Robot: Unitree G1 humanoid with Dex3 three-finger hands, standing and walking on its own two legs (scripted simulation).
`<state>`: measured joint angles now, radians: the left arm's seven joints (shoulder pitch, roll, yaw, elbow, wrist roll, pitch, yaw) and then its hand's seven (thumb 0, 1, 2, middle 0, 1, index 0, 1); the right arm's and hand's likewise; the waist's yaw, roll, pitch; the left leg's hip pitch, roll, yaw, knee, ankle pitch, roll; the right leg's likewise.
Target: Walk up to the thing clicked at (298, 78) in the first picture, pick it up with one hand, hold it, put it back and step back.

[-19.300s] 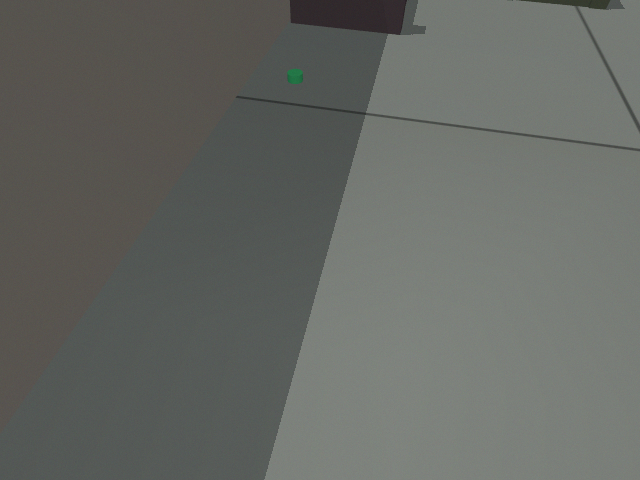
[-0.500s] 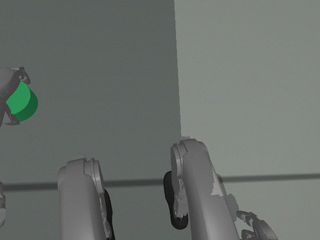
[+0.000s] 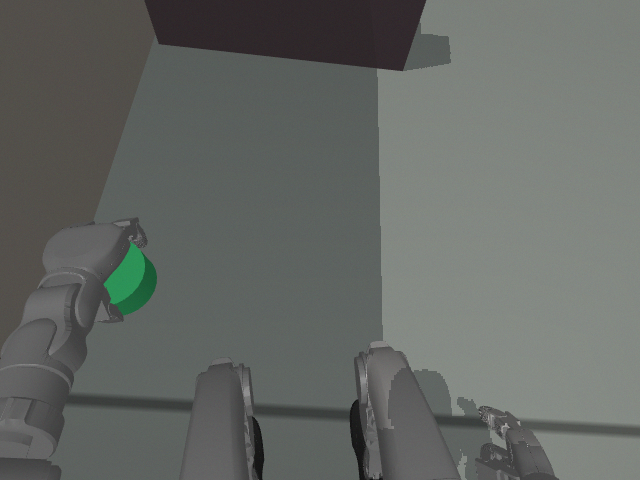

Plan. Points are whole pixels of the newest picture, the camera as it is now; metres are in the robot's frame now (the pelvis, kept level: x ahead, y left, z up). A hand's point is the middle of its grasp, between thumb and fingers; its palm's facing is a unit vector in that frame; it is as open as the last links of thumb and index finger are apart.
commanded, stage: lift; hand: left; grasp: from above
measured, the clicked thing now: (115, 277) +0.41 +0.25 -0.11
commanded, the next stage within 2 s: hold in 0.72 s
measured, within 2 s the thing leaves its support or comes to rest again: neither
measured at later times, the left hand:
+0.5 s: hand (72, 253) +0.37 +0.23 +0.06, palm faces -0.45 -0.07 -0.89, open 11.5 cm
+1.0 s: hand (46, 201) +0.39 +0.22 +0.12, palm faces -0.46 -0.06 -0.88, open 11.5 cm
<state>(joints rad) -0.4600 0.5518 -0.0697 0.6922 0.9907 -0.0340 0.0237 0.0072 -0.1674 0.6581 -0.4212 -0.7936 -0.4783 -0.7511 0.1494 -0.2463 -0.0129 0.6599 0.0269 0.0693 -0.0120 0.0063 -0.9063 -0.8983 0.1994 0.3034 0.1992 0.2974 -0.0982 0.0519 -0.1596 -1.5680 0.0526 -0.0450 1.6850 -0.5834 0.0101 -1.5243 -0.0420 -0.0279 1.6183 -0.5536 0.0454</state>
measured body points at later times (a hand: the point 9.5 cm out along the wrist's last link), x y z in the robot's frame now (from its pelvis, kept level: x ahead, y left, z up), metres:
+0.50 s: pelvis +0.04 -0.01 +0.14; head +0.10 +0.00 +0.59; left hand +0.39 +0.23 +0.11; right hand +0.13 -0.28 +0.02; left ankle +0.09 +0.12 -0.52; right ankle +0.09 -0.15 -0.52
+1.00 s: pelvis +0.08 +0.00 +0.19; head +0.12 -0.01 +0.64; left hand +0.41 +0.22 +0.17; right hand +0.17 -0.27 +0.07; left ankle +0.09 +0.12 -0.52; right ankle +0.09 -0.15 -0.52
